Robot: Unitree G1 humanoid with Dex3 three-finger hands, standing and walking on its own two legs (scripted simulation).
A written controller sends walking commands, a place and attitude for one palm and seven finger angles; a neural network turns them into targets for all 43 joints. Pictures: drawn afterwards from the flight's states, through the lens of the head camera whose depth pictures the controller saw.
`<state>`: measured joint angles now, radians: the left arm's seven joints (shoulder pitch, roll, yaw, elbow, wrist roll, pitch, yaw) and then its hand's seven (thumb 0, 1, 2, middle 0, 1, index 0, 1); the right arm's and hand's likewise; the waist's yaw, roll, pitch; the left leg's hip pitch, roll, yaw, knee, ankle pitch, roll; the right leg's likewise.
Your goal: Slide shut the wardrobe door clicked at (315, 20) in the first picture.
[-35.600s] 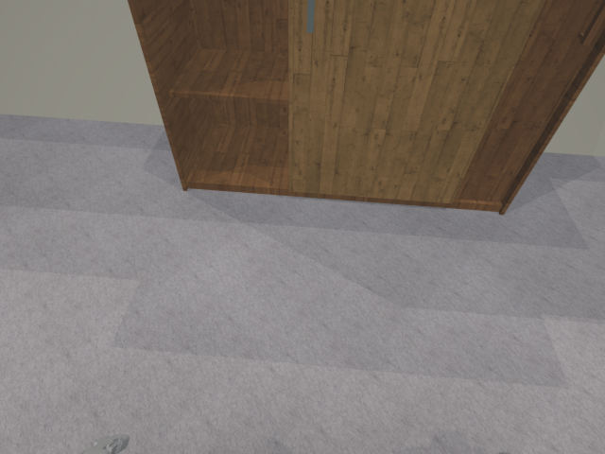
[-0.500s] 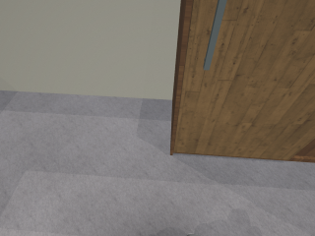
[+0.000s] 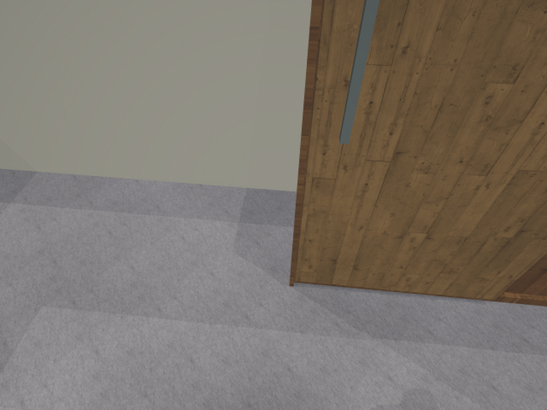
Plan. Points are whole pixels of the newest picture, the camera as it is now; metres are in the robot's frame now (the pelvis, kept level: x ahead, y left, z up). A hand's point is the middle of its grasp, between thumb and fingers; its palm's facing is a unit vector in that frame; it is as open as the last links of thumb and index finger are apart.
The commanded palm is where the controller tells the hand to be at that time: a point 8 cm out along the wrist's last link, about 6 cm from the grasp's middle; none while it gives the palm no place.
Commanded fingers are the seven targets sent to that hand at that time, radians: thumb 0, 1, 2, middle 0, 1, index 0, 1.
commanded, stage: let the arm hang, fingers relaxed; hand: right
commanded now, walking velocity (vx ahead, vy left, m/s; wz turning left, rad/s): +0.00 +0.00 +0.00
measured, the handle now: (356, 70) +0.68 -0.11 +0.17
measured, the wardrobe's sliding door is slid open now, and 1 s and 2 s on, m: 0.00 0.00 0.00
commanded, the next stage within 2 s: look to check the result in 0.22 s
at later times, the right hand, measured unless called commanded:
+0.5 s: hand out of the picture +0.04 -0.20 -0.18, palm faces -0.01 +0.97 -0.23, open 7.4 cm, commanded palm none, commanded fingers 0.00 -0.90 -0.90 0.20 0.30 0.20 0.30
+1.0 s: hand out of the picture +0.09 -0.22 -0.16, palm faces -0.02 +0.95 -0.30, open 7.4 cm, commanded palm none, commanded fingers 0.00 -0.90 -0.90 0.20 0.30 0.20 0.30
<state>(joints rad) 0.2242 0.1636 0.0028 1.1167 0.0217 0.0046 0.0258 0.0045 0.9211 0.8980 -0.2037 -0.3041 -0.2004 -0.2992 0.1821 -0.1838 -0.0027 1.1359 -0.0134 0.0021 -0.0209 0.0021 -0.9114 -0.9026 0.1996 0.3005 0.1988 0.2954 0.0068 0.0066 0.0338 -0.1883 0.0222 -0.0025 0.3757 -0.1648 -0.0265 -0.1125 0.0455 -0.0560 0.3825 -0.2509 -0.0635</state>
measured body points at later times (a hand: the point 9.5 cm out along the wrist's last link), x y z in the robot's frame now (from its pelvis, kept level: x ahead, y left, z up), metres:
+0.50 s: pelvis +0.01 +0.00 +0.00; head +0.03 -0.01 +0.45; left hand +0.02 +0.24 -0.15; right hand +0.04 -0.25 -0.16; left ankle +0.02 +0.14 -0.74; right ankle -0.03 -0.07 -0.74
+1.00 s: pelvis +0.01 +0.01 +0.00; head +0.03 +0.01 +0.45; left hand +0.07 +0.29 -0.14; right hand +0.09 -0.27 -0.14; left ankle +0.02 +0.14 -0.74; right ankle -0.03 -0.07 -0.74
